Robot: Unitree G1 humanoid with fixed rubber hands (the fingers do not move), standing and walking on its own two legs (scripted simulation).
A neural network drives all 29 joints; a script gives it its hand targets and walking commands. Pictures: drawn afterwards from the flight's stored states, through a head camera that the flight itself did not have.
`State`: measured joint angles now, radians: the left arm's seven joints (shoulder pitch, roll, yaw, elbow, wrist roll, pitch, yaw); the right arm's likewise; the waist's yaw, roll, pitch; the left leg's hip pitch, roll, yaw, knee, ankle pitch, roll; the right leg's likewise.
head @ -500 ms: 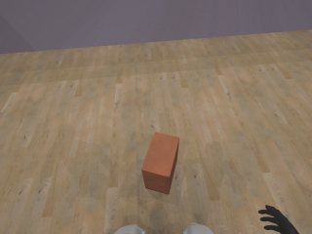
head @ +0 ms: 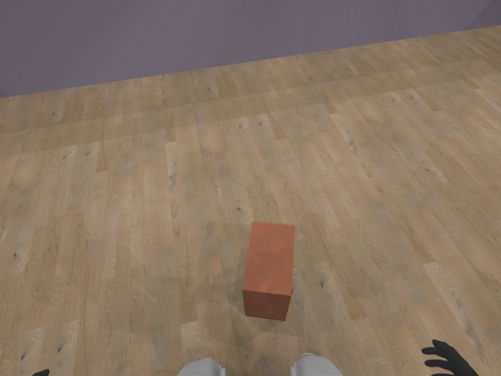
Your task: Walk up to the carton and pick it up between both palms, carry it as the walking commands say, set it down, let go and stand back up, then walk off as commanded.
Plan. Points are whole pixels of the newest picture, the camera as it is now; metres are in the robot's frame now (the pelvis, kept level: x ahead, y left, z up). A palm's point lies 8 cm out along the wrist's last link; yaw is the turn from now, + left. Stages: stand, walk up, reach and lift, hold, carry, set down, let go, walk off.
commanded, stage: walk up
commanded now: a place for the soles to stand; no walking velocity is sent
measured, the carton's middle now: (269, 272) +0.51 -0.04 -0.59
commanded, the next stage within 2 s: none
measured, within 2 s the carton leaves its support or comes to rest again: neither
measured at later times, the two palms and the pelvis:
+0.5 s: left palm out of the picture +0.11 +0.36 -0.07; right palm out of the picture +0.11 -0.30 -0.08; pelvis +0.02 +0.02 +0.00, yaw -3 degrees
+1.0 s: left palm out of the picture +0.12 +0.34 -0.05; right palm out of the picture +0.10 -0.32 -0.08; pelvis +0.03 +0.01 +0.01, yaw -5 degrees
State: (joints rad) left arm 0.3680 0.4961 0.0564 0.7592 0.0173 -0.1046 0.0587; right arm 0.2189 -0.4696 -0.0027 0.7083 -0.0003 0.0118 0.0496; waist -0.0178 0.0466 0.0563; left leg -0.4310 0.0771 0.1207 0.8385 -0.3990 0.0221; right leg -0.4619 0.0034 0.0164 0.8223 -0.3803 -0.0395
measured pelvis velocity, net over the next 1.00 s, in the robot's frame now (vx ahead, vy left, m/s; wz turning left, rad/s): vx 0.03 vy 0.01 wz -0.08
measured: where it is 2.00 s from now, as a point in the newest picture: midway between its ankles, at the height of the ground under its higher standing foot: outside the picture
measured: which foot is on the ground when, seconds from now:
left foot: down 0.00-1.00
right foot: down 0.00-1.00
